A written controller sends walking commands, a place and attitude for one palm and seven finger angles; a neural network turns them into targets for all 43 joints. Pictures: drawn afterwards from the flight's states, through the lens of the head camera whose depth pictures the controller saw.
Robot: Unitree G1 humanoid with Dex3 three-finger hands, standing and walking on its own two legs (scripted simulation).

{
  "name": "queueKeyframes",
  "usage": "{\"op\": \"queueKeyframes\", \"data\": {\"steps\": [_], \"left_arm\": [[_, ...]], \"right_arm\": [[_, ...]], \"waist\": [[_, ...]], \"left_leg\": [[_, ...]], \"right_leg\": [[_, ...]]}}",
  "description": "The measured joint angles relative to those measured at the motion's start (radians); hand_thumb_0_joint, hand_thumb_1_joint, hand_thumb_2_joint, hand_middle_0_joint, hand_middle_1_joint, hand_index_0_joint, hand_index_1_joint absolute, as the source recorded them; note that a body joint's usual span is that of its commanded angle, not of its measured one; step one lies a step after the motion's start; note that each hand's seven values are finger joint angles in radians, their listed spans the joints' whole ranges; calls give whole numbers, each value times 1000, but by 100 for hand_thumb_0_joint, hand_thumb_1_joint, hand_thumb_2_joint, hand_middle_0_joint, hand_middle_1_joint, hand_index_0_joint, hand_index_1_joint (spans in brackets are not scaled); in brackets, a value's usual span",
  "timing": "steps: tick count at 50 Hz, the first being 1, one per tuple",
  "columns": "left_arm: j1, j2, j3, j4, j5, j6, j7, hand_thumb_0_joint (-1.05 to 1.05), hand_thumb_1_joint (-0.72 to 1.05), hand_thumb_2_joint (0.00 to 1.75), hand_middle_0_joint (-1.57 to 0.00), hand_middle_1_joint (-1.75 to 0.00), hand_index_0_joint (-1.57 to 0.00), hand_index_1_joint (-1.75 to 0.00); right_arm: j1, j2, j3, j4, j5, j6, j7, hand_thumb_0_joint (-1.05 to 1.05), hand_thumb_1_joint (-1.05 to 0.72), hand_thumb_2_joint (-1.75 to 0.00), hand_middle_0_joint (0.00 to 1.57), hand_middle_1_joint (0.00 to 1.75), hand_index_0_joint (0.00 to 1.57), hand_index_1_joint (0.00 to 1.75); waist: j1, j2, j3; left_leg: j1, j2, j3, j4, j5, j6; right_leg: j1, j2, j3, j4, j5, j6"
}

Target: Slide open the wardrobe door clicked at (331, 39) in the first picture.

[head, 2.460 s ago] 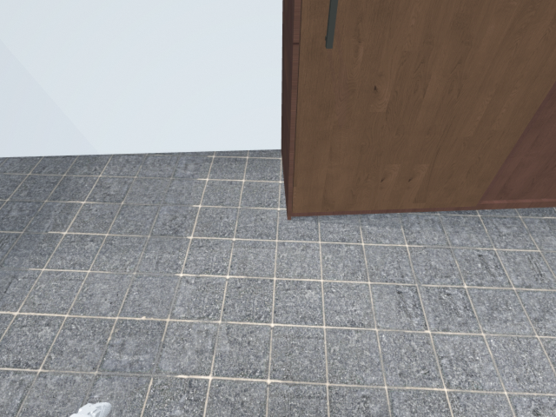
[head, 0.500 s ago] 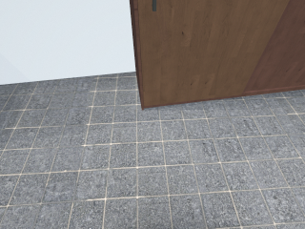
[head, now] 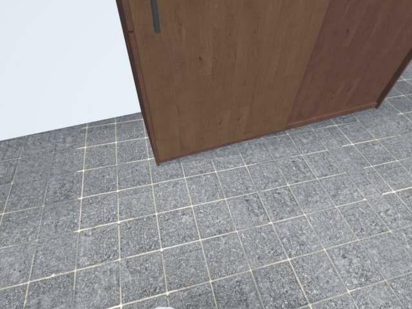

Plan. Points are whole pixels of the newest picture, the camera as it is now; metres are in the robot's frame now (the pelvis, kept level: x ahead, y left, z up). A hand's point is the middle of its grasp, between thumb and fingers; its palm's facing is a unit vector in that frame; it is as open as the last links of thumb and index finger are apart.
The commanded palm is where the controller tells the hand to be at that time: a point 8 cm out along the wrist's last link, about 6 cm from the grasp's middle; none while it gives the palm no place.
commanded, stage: walk to a spot facing it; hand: left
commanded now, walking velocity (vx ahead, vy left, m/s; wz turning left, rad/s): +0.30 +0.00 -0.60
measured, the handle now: (154, 10) +1.01 +0.32 +0.13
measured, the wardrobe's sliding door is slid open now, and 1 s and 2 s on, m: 0.00 0.00 0.00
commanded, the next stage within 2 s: turn to face it in 1.48 s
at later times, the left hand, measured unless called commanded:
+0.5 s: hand (174, 216) +0.37 +0.14 -0.17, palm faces -0.40 -0.90 -0.16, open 7.4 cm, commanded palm none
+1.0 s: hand (184, 180) +0.51 +0.13 -0.18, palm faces -0.46 -0.85 -0.24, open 7.3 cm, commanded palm none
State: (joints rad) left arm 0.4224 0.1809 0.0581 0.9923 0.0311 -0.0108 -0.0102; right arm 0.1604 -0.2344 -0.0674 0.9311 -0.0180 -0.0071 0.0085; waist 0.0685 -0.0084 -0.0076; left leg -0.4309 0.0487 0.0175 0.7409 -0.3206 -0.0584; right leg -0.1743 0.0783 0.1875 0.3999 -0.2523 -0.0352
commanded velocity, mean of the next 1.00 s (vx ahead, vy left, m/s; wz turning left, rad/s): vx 0.25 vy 0.00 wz -0.60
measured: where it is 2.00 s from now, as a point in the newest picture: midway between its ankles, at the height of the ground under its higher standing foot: (239, 267)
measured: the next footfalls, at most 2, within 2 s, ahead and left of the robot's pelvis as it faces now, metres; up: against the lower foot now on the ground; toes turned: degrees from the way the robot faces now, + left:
left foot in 0.06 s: +0.09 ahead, +0.14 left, +0.00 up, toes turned -1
right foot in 0.58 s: +0.31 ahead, -0.13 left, +0.00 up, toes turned -30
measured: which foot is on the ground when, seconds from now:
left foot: up 0.00-0.04, down 0.06-0.58, up 0.60-0.96, down 0.98-1.00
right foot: down 0.00-0.06, up 0.08-0.56, down 0.58-0.98, up 1.00-1.00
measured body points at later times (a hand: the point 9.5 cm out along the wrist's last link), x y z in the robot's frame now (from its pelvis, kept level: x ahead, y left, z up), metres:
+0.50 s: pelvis +0.17 +0.02 -0.01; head +0.22 +0.02 +0.43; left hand +0.39 +0.19 -0.16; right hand -0.02 -0.15 -0.14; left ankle +0.05 +0.14 -0.74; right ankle +0.26 -0.13 -0.71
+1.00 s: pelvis +0.36 -0.03 -0.02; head +0.38 -0.03 +0.43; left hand +0.53 +0.18 -0.16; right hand +0.36 -0.31 -0.13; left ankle +0.49 +0.03 -0.75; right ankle +0.27 -0.11 -0.74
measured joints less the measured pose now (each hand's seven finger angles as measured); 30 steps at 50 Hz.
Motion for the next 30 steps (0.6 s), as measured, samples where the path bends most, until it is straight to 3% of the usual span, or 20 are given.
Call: {"op": "queueKeyframes", "data": {"steps": [3, 6, 9, 12, 16, 19, 25, 28, 29, 30], "left_arm": [[7, 18, 12, -6, -5, 10, -1, 1, 90, 90, -20, -30, -21, -30], [-27, 47, 32, 12, -6, 30, -8, 1, 90, 90, -20, -30, -21, -30], [-73, 79, 48, 9, 4, 38, -25, 1, 91, 90, -20, -30, -20, -30], [-123, 97, 55, -20, 8, 39, -33, 1, 91, 90, -20, -30, -20, -30], [-198, 98, 55, -53, 9, 46, -35, 1, 91, 90, -19, -30, -20, -30], [-257, 85, 47, -64, 9, 54, -38, 1, 91, 90, -19, -30, -20, -30], [-374, 44, 20, -82, 4, 50, -45, 1, 91, 90, -19, -30, -20, -30], [-399, 33, 6, -95, 5, 19, -45, 1, 91, 90, -19, -30, -20, -30], [-397, 35, 0, -101, 5, 3, -44, 1, 91, 90, -20, -30, -20, -30], [-398, 30, -2, -103, -3, -11, -38, 1, 91, 90, -20, -30, -20, -30]], "right_arm": [[-3, 9, 16, -28, 6, -32, -6, 1, -90, -90, 20, 30, 20, 30], [4, 37, 31, -37, -4, -56, -13, 1, -90, -90, 20, 30, 20, 30], [57, 66, 43, -22, -5, -64, -18, 1, -90, -90, 20, 30, 20, 30], [118, 82, 49, 15, -3, -74, -26, 1, -90, -90, 20, 30, 20, 30], [200, 84, 45, 69, -1, -79, -36, 1, -91, -90, 20, 30, 20, 30], [257, 81, 43, 108, -2, -75, -40, 1, -91, -90, 20, 30, 20, 30], [345, 76, 38, 162, -9, -59, -40, 1, -91, -90, 20, 30, 20, 30], [381, 79, 37, 180, -4, -44, -32, 1, -90, -90, 20, 30, 20, 30], [398, 84, 38, 180, 3, -37, -27, 1, -90, -90, 20, 30, 20, 30], [385, 82, 37, 181, 9, -26, -24, 1, -90, -90, 20, 30, 20, 30]], "waist": [[0, -7, -8], [-16, -33, -1], [-29, -45, -6], [-37, -44, -3], [-58, -39, 20], [-79, -32, 46], [-131, -13, 109], [-139, -12, 127], [-138, -25, 120], [-134, -19, 128]], "left_leg": [[111, -14, 8, -209, 20, 17], [138, -15, 60, -172, 37, 67], [221, -4, 108, -239, 18, 81], [301, 6, 153, -319, 24, 80], [384, 11, 209, -374, 2, 78], [441, 15, 251, -397, -27, 70], [532, 35, 325, -385, -117, 34], [510, 82, 348, -191, -190, 13], [449, 101, 328, -22, -178, 14], [363, 116, 266, 185, -193, 12]], "right_leg": [[-22, 14, 36, 103, -78, 17], [-151, -11, -49, 447, -209, 12], [-281, -64, -155, 686, -123, 26], [-380, -109, -200, 767, -24, 44], [-470, -146, -215, 762, 59, 55], [-495, -159, -239, 676, 104, 54], [-422, -120, -319, 375, 74, 5], [-305, -70, -360, 236, 54, -44], [-270, -70, -353, 210, 83, -77], [-278, -60, -349, 250, 67, -90]]}}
